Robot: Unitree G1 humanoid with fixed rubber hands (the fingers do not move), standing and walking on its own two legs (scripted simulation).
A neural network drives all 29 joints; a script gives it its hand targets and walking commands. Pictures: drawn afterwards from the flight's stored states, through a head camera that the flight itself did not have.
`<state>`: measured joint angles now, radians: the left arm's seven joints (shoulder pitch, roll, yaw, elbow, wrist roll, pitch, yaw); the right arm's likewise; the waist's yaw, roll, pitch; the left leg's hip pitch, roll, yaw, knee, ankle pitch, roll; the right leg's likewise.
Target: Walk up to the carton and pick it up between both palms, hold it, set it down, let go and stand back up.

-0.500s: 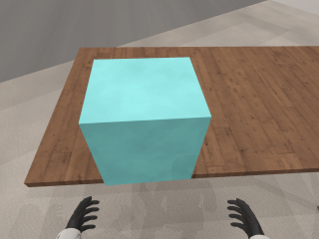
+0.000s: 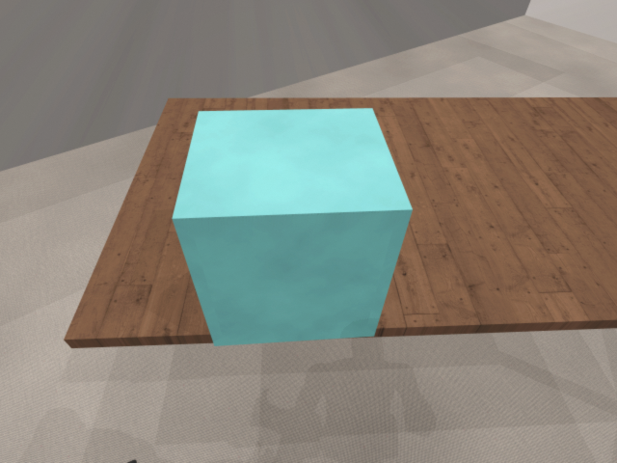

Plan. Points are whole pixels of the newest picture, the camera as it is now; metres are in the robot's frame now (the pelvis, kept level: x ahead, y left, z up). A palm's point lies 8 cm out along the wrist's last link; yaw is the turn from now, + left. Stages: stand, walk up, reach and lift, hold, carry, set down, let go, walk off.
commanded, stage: stand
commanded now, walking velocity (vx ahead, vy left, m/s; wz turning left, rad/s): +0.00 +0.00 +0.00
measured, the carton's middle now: (291, 230) +0.43 +0.04 +0.06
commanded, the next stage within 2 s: none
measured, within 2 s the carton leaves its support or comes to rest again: neither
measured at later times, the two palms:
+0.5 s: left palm out of the picture +0.00 +0.27 -0.12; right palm out of the picture +0.00 -0.25 -0.12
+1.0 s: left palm out of the picture +0.02 +0.26 -0.12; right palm out of the picture +0.01 -0.25 -0.12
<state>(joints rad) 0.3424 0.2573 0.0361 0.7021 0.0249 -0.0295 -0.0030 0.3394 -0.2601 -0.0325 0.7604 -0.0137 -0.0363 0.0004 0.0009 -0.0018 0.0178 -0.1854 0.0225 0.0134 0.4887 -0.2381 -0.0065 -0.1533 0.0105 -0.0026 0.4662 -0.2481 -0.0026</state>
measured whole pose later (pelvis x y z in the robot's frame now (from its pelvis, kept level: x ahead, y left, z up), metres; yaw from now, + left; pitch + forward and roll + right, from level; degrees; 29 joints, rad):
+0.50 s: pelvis -0.03 +0.01 -0.01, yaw +0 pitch -3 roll +0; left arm 0.41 0.26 0.01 0.78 0.02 -0.02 0.00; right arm 0.40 -0.26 -0.02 0.79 -0.01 -0.01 0.00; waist 0.00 0.00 0.01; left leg -0.27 0.01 0.02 0.53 -0.20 0.01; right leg -0.25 0.00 0.01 0.53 -0.23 0.01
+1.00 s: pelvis -0.02 +0.00 +0.00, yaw -1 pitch -2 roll +0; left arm 0.38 0.25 0.00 0.81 0.01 -0.02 0.01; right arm 0.37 -0.25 -0.01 0.83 -0.01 -0.01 -0.01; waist -0.01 0.00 0.01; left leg -0.26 0.01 0.02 0.53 -0.23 0.00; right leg -0.25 0.00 0.03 0.54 -0.25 0.01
